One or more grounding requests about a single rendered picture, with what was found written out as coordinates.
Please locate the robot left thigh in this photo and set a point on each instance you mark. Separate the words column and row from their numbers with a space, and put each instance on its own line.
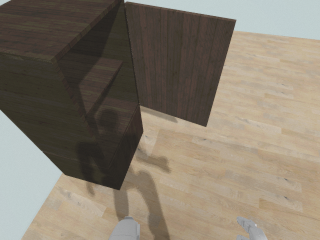
column 126, row 229

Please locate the left robot shin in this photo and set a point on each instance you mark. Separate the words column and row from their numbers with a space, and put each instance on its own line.
column 128, row 217

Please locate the right robot hand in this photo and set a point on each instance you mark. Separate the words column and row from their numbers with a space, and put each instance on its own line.
column 250, row 227

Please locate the cupboard door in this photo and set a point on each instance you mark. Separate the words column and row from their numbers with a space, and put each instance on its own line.
column 178, row 58

